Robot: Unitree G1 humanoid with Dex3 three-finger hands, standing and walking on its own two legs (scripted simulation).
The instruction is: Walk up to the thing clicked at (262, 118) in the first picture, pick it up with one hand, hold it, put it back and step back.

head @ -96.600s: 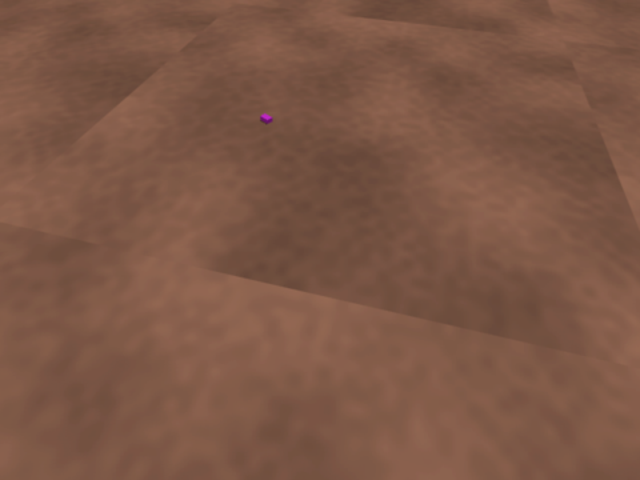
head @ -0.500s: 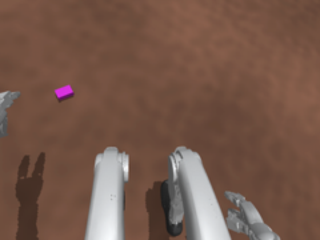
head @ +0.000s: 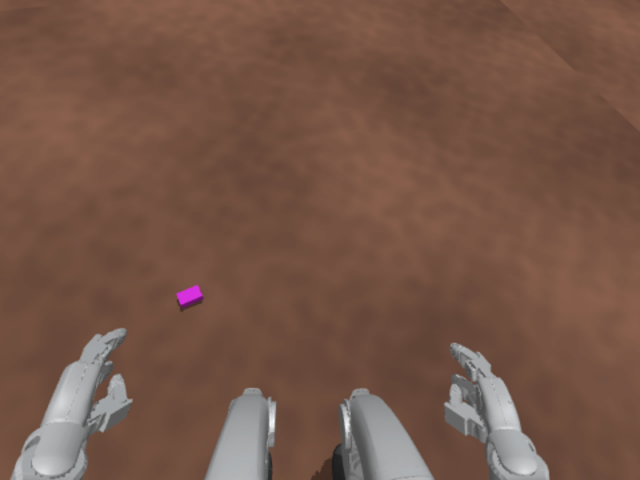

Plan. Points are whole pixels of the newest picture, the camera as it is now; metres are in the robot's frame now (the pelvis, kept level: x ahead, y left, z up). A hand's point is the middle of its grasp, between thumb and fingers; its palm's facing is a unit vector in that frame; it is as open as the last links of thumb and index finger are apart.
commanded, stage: home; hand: left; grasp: from above
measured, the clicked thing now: (190, 296) +0.58 +0.30 -0.61
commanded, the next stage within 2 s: none
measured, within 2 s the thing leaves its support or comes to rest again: neither
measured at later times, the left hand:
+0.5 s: hand (140, 399) +0.21 +0.18 +0.05, palm faces +0.06 -0.98 -0.20, open 7.4 cm
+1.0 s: hand (139, 399) +0.21 +0.18 +0.05, palm faces +0.07 -0.98 -0.20, open 7.4 cm
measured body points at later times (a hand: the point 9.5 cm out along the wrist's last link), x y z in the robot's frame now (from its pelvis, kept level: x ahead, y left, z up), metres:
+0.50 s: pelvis +0.05 +0.00 +0.09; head +0.07 +0.00 +0.54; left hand +0.20 +0.23 +0.06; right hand +0.22 -0.24 +0.03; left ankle +0.06 +0.10 -0.59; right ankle +0.05 -0.12 -0.59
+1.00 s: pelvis +0.06 -0.01 +0.10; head +0.08 +0.00 +0.55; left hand +0.21 +0.23 +0.06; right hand +0.22 -0.24 +0.03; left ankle +0.06 +0.10 -0.59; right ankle +0.05 -0.12 -0.59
